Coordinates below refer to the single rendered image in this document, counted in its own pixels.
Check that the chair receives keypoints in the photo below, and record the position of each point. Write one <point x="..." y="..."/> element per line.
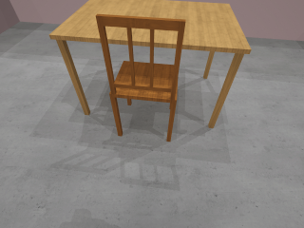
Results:
<point x="139" y="80"/>

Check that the table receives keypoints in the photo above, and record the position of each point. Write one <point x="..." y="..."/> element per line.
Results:
<point x="208" y="27"/>

